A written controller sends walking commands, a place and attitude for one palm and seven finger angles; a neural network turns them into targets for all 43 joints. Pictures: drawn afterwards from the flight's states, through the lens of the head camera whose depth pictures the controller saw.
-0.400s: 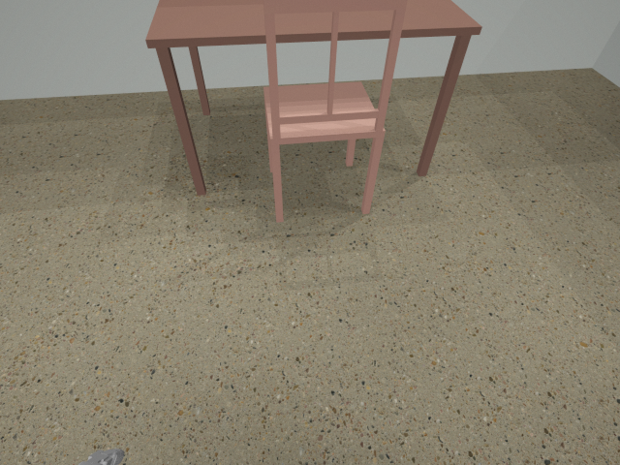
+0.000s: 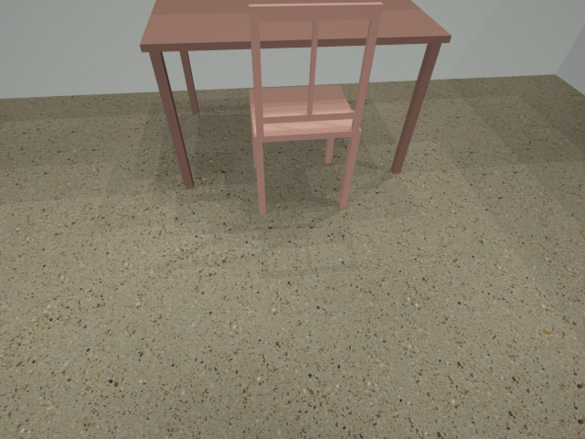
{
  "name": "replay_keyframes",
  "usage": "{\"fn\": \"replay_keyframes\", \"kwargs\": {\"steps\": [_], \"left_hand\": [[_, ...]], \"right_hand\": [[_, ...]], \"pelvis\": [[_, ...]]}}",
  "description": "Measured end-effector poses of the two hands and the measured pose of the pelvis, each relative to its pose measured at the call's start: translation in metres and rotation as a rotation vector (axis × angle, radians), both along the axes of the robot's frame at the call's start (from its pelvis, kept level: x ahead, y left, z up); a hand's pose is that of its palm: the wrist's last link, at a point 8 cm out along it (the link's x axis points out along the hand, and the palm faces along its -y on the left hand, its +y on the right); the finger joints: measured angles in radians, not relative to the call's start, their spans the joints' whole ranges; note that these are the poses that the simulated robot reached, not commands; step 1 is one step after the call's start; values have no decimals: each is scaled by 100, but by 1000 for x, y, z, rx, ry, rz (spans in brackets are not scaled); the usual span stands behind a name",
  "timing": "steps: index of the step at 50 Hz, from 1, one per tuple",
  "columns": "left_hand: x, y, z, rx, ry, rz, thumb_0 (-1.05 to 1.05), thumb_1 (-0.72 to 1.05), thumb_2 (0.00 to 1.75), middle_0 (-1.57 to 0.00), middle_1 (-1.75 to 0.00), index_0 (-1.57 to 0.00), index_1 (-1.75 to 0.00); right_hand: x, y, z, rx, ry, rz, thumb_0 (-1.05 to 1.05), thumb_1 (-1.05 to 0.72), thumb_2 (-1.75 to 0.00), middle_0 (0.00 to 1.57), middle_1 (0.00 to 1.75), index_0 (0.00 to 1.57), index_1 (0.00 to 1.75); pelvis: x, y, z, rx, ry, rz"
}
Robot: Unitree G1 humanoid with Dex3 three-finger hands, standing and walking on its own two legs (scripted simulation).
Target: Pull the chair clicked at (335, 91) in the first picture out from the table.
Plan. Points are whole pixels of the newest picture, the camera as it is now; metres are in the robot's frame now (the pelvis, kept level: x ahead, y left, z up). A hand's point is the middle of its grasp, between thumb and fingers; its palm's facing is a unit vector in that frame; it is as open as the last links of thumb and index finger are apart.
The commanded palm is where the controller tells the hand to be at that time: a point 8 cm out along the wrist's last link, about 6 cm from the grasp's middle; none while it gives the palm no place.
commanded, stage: stand and wait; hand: left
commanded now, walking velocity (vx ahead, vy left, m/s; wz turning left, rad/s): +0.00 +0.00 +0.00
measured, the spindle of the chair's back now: (312, 71) +1.26 +0.01 -0.08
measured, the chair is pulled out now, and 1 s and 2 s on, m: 0.00 0.00 0.00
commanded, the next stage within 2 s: look at it before walking up in 0.56 s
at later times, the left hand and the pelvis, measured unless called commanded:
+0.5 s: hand out of the picture +0.06 +0.24 -0.15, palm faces -0.03 -0.94 -0.33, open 7.3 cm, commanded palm none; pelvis -0.02 -0.01 +0.00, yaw +0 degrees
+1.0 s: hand out of the picture +0.04 +0.24 -0.15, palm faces -0.03 -0.94 -0.33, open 7.3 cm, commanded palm none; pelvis -0.02 -0.01 +0.00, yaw +0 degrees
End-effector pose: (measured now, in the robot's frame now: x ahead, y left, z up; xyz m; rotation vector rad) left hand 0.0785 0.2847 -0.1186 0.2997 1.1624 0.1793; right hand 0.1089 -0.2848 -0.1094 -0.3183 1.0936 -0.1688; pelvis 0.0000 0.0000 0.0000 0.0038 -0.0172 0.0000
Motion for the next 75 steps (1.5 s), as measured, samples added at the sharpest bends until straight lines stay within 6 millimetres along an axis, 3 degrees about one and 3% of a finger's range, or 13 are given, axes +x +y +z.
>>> {"fn": "replay_keyframes", "kwargs": {"steps": [9,18,42,64,69,75], "left_hand": [[-21,4,0,16,52,16,0,91,90,-21,-30,-21,-30],[-28,2,3,20,56,10,0,91,90,-21,-30,-20,-30],[-34,-4,1,3,54,2,0,91,90,-21,-30,-20,-30],[-36,-1,4,14,52,12,0,91,90,-21,-30,-20,-30],[-43,-13,-6,-17,84,16,0,91,90,-20,-30,-20,-30],[-60,-35,-30,-98,188,20,0,91,90,-20,-30,-20,-30]], "right_hand": [[-33,-12,-5,-11,82,-31,1,-91,-90,21,30,20,30],[-53,-14,-7,-3,112,-46,1,-91,-90,21,30,20,30],[-59,-11,-6,6,106,-43,1,-91,-90,21,30,20,30],[-54,-11,-5,7,97,-39,1,-91,-90,21,30,20,30],[-61,0,-13,31,110,-56,1,-91,-90,20,30,20,30],[-85,20,-31,82,168,-126,1,-91,-90,20,30,20,30]], "pelvis": [[-6,-4,2,-1,-6,0],[-14,-6,3,-1,-10,-2],[-22,-6,5,-1,-9,-5],[-20,-7,6,-1,-15,-3],[-13,-6,2,-5,-9,-28],[9,-4,-9,-8,4,-71]]}}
